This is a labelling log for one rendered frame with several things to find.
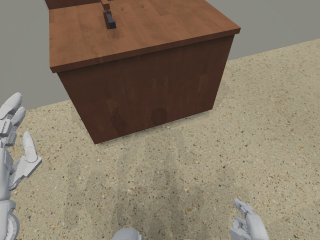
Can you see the left robot thigh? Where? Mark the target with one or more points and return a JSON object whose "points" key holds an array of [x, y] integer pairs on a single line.
{"points": [[127, 234]]}

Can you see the tap lever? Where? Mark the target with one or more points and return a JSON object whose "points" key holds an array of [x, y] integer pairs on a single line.
{"points": [[111, 21]]}

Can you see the robot left forearm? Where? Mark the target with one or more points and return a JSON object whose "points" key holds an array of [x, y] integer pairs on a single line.
{"points": [[9, 223]]}

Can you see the right robot hand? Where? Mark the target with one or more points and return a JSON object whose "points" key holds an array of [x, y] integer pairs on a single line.
{"points": [[251, 229]]}

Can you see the left robot hand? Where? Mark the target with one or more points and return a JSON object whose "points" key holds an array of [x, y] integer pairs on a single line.
{"points": [[11, 117]]}

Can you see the counter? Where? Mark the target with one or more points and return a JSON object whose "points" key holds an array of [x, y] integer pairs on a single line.
{"points": [[164, 61]]}

